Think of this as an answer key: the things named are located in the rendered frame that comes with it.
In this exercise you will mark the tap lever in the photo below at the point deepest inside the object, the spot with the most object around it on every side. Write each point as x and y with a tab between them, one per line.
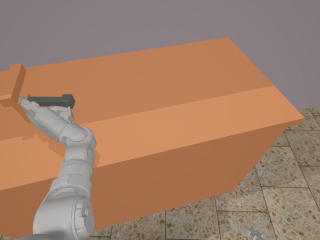
67	100

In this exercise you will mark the left robot forearm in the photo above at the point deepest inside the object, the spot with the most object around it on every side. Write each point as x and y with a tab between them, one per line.
75	172

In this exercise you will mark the counter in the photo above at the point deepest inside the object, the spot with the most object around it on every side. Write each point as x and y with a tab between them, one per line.
173	125

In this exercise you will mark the left robot hand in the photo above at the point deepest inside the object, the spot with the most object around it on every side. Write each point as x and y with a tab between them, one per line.
51	121

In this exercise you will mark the robot left upper arm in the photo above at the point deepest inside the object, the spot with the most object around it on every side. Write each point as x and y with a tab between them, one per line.
66	218

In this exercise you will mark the right robot hand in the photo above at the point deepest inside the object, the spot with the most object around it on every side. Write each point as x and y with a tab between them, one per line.
253	234

